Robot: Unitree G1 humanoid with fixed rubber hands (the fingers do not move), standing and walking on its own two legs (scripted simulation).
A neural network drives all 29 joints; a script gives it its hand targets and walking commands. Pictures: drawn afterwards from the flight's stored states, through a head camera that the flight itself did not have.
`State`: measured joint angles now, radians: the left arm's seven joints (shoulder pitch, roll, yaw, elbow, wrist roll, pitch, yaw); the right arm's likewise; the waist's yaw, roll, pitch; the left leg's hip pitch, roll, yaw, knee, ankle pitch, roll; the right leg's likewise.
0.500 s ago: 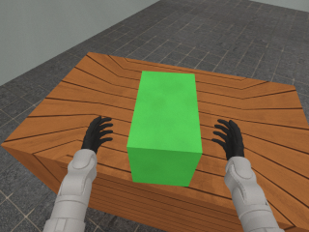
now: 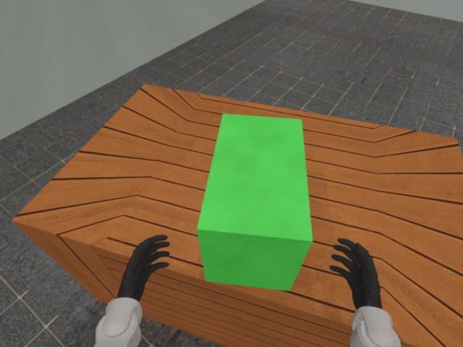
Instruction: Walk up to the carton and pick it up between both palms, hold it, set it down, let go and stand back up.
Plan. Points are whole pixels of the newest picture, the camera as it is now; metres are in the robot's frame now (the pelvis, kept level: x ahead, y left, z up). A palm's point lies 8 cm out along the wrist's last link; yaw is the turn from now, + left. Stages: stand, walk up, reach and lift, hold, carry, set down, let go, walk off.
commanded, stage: set down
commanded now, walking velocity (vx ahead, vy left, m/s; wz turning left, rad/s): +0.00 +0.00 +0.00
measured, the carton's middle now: (254, 198) +0.43 -0.02 -0.03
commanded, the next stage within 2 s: let go in 1.46 s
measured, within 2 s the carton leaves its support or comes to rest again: neither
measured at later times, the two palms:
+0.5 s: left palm (128, 323) +0.17 +0.21 -0.04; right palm (372, 327) +0.17 -0.20 -0.03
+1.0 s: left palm (122, 331) +0.16 +0.22 -0.06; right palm (377, 334) +0.16 -0.21 -0.05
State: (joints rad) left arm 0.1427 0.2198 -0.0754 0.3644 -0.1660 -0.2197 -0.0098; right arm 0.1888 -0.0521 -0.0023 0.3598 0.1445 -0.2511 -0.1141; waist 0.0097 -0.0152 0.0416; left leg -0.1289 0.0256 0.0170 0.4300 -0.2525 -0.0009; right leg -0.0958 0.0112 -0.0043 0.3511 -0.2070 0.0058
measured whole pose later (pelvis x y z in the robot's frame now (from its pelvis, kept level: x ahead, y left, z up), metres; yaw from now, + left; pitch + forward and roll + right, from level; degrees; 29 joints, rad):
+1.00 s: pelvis +0.01 -0.01 +0.00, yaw +0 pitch -6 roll -1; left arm 0.27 0.23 -0.02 0.47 -0.07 -0.07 -0.02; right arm 0.27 -0.12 0.01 0.60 0.07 -0.27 -0.04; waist 0.03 -0.02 0.05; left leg -0.02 0.03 0.02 0.38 -0.25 -0.01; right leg -0.01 0.02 0.01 0.34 -0.22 -0.01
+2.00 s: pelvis +0.00 -0.01 +0.00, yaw -1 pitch -6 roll +0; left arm 0.20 0.19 0.00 0.55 0.02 0.12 0.02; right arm 0.15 -0.16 -0.03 0.66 -0.02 -0.17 0.03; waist 0.01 -0.01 0.06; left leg -0.07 0.03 0.03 0.43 -0.26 -0.01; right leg -0.06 0.01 0.01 0.40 -0.23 0.00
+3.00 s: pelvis -0.04 +0.01 -0.01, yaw +6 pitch -4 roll -1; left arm 0.33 0.25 0.01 0.76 0.02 -0.01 -0.01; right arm 0.26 -0.25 -0.03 0.52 -0.01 -0.07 -0.01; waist 0.02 -0.01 0.02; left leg -0.23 -0.04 -0.06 0.54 -0.24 0.03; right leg -0.18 -0.06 -0.08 0.50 -0.25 0.03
